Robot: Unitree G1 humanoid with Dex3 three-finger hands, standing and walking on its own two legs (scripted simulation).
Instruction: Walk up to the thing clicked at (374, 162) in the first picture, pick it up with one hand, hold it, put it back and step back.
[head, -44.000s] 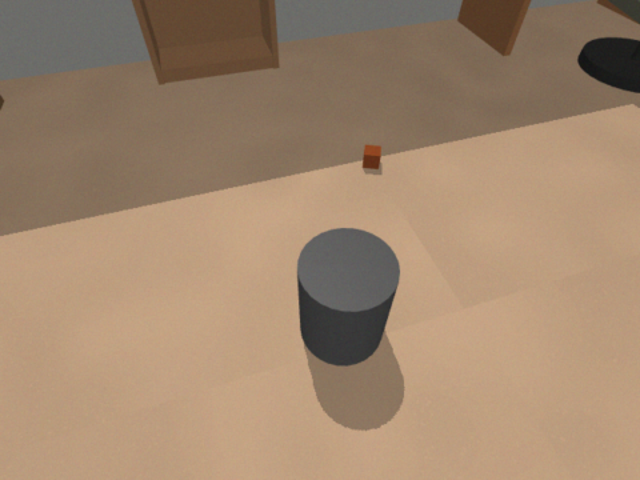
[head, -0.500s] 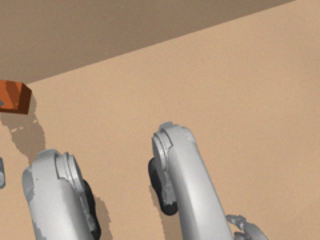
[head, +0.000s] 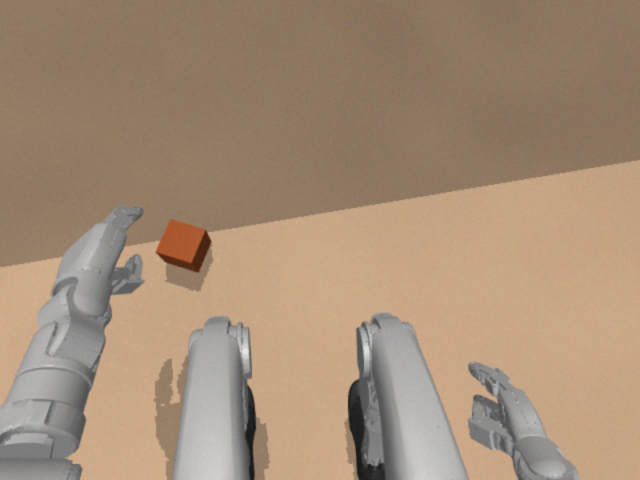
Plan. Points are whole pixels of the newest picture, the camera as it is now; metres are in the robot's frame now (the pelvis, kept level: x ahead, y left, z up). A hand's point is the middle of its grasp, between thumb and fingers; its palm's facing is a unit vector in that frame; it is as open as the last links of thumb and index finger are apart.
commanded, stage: home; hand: left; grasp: from above
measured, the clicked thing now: (185, 246) +0.51 +0.26 -0.43
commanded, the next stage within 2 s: none
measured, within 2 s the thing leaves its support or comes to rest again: neither
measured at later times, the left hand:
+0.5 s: hand (81, 335) +0.26 +0.20 +0.10, palm faces +0.09 -0.96 -0.25, open 7.4 cm
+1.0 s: hand out of the picture +0.21 +0.20 +0.19, palm faces +0.16 -0.97 -0.19, open 7.4 cm
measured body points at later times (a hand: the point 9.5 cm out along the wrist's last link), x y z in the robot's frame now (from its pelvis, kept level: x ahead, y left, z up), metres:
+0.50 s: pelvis +0.05 +0.00 +0.18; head +0.13 +0.02 +0.62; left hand +0.26 +0.25 +0.12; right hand +0.23 -0.23 +0.10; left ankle +0.08 +0.13 -0.44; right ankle +0.08 -0.14 -0.44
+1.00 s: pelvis +0.07 +0.00 +0.24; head +0.09 +0.01 +0.69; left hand +0.20 +0.25 +0.21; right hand +0.27 -0.22 +0.19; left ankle +0.08 +0.13 -0.44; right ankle +0.08 -0.14 -0.44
